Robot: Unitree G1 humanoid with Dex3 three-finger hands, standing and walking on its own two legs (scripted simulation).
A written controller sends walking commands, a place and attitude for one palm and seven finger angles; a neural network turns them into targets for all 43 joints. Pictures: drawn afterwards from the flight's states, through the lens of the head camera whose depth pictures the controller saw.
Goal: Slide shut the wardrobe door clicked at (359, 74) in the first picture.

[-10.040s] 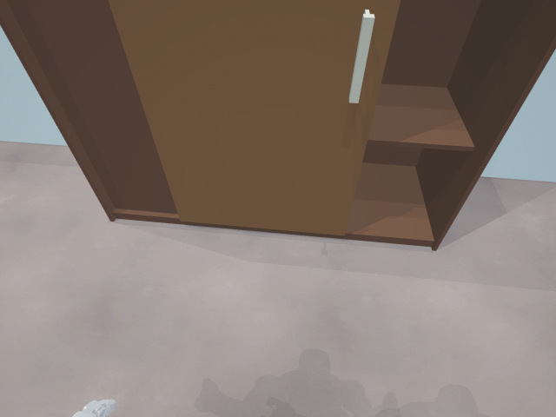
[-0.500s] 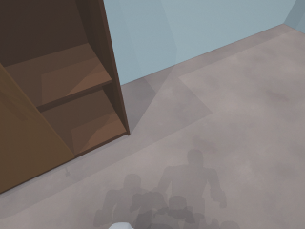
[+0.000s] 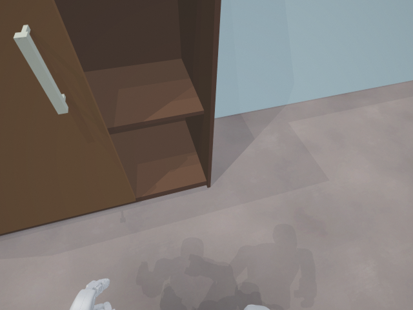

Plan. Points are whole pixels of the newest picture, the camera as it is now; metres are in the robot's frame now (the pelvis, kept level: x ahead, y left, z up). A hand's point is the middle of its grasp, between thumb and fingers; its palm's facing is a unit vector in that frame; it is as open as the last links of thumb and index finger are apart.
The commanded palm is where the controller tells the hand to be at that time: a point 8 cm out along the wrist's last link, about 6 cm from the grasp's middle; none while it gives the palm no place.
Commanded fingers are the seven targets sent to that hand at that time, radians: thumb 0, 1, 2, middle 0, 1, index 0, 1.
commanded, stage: turn to face it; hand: left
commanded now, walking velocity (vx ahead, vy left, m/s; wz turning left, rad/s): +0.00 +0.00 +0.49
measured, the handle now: (45, 72) +0.66 +0.44 +0.09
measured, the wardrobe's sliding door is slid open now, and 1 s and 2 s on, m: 0.40 0.40 0.40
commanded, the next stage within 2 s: take the last steps up to it in 0.36 s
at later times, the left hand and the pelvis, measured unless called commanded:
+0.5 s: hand out of the picture -0.03 +0.18 -0.16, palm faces +0.28 -0.93 -0.26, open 7.4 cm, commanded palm none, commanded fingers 0.00 0.90 0.90 -0.20 -0.30 -0.20 -0.30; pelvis -0.02 -0.02 +0.00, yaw +15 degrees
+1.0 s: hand out of the picture +0.06 +0.24 -0.16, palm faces +0.32 -0.92 -0.21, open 7.4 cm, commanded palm none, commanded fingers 0.00 0.90 0.90 -0.20 -0.30 -0.20 -0.30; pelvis +0.06 +0.04 +0.00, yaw +19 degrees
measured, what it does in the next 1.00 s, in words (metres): steps on the spot, turning left: right foot, then left foot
